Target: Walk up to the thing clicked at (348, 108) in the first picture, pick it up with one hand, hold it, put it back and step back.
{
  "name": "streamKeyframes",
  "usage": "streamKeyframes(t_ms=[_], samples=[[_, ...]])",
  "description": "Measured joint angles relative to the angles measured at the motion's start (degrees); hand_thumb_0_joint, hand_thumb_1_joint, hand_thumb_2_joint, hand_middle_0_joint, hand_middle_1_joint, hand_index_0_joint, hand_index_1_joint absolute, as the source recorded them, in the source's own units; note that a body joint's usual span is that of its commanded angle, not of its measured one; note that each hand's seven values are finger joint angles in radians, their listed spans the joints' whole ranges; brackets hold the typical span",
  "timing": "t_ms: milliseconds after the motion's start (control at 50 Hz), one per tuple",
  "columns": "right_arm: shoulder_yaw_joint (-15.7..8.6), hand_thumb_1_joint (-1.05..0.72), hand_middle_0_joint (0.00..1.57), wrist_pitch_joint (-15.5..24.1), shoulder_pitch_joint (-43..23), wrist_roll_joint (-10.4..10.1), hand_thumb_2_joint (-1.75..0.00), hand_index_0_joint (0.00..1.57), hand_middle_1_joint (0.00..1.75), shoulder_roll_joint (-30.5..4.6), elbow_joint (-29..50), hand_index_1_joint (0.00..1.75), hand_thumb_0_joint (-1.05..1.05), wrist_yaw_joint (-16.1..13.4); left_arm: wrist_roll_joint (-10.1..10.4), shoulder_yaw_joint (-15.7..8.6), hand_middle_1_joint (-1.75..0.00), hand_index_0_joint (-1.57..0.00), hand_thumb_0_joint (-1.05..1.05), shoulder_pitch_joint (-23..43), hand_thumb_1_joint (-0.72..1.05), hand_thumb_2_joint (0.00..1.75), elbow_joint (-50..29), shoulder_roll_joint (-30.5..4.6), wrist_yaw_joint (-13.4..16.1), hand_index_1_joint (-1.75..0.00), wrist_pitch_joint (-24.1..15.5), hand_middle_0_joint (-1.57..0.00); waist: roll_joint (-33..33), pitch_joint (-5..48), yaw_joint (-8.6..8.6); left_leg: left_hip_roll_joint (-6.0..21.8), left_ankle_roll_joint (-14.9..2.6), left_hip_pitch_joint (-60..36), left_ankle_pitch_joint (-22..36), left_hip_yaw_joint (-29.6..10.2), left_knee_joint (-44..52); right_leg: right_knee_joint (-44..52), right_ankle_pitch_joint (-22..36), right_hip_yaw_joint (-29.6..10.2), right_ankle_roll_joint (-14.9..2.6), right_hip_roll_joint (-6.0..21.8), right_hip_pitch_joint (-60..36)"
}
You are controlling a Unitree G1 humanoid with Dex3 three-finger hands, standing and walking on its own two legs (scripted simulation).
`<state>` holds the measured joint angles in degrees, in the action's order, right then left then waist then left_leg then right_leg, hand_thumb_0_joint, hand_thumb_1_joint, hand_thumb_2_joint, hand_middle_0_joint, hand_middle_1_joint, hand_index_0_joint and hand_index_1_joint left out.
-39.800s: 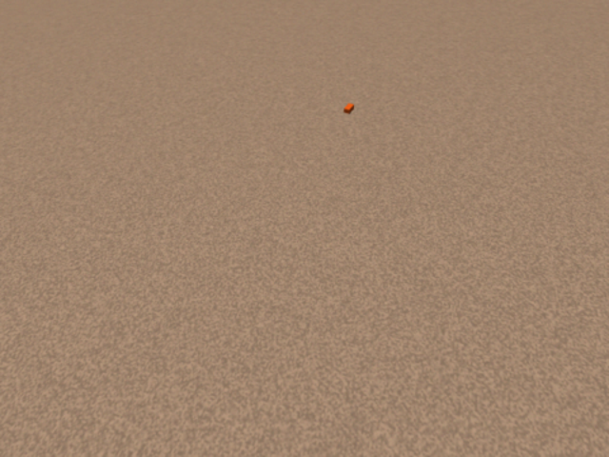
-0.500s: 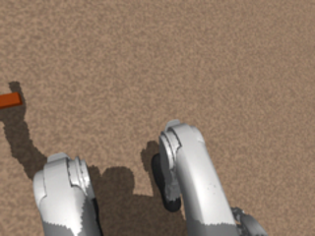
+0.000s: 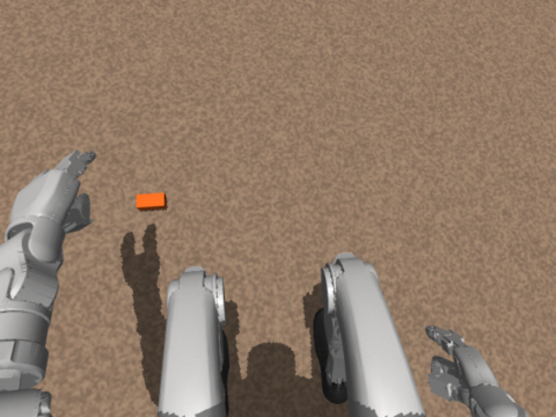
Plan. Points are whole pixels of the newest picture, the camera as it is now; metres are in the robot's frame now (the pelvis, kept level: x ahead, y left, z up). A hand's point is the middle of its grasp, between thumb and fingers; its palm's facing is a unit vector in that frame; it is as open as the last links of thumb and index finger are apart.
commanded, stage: home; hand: left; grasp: from above
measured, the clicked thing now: (151, 201) +0.51 +0.27 -0.43
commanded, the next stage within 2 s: none
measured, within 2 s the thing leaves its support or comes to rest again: neither
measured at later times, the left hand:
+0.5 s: hand (82, 294) +0.27 +0.19 +0.10, palm faces +0.04 -0.95 -0.32, open 7.4 cm
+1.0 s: hand out of the picture +0.22 +0.17 +0.23, palm faces +0.15 -0.97 -0.20, open 7.4 cm
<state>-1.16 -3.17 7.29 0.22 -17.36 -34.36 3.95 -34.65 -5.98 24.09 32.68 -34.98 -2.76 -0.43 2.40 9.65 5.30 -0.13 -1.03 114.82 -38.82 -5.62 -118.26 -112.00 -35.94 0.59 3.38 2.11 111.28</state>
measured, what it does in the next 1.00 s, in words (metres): rises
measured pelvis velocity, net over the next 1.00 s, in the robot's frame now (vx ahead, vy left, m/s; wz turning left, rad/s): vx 0.08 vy -0.02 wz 0.09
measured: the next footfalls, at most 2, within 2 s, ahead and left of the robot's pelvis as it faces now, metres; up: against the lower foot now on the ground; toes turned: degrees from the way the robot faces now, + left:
none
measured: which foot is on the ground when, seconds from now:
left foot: down 0.00-1.00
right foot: down 0.00-1.00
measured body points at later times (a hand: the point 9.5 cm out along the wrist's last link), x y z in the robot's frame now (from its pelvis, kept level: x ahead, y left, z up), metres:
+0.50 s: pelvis +0.04 -0.02 +0.19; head +0.14 +0.00 +0.62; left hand +0.26 +0.24 +0.12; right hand +0.23 -0.25 +0.09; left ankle +0.07 +0.11 -0.41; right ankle +0.10 -0.16 -0.41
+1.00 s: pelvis +0.08 -0.02 +0.27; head +0.09 -0.02 +0.72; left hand +0.21 +0.22 +0.24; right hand +0.27 -0.25 +0.22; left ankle +0.07 +0.11 -0.41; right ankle +0.10 -0.16 -0.41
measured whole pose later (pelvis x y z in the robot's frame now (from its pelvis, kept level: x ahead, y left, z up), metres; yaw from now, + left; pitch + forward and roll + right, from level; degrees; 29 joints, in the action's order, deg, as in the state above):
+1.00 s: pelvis +0.08 -0.02 +0.27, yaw +5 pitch +10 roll -3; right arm 1.8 13.4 15.4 -0.7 -12.7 -29.6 -10.7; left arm 3.5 -2.1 -29.0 -7.6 -12.4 1.1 26.9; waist 3.2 10.1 2.4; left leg 2.6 1.6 39.7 -28.3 -3.8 -58.0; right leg -53.9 -25.8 2.9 1.7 1.4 37.9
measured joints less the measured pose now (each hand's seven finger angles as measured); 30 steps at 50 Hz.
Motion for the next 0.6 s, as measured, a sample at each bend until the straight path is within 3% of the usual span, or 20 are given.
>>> streamKeyframes(t_ms=[180,360,500,600], samples=[[0.6,-0.91,0.20,3.5,-4.4,-1.6,-0.90,0.20,0.30,2.0,3.3,0.30,0.00,-3.0,13.2,2.1,-0.30,-0.22,0.01,-12.6,0.88,0.89,-10.8,7.6,2.0,-0.30,7.9,-0.21,-0.6,1.2,-1.65,0.6,1.16,-15.0,1.8,0.4,12.6,11.4,1.6,0.5,0.03,0.2,-14.0],[2.9,-0.90,0.20,6.5,-3.0,-2.6,-0.90,0.20,0.30,4.6,4.4,0.30,0.01,-6.4,26.5,2.7,-0.30,-0.21,0.01,-24.5,0.90,0.89,-19.2,13.8,4.8,-0.30,16.0,-0.21,-0.4,0.8,-1.40,1.5,2.26,-31.5,3.6,0.7,25.8,23.6,3.3,1.1,-0.90,0.0,-29.7],[3.9,-0.90,0.20,8.9,2.1,-2.9,-0.90,0.20,0.30,5.3,3.6,0.30,0.01,-9.9,34.0,2.4,-0.30,-0.21,0.01,-33.3,0.90,0.89,-25.4,18.1,6.6,-0.30,21.0,-0.21,-0.1,0.1,-1.12,2.3,2.81,-45.0,5.5,0.8,37.0,34.5,5.1,1.8,-1.63,-0.6,-43.0],[4.0,-0.90,0.20,10.7,5.8,-2.7,-0.90,0.20,0.30,5.2,2.8,0.30,0.01,-12.5,37.4,1.9,-0.30,-0.21,0.01,-39.1,0.90,0.89,-29.5,20.5,7.0,-0.30,23.3,-0.20,0.2,-0.1,-0.80,2.8,3.02,-54.7,7.0,0.9,45.0,42.6,6.7,2.2,-1.95,-0.9,-52.8]])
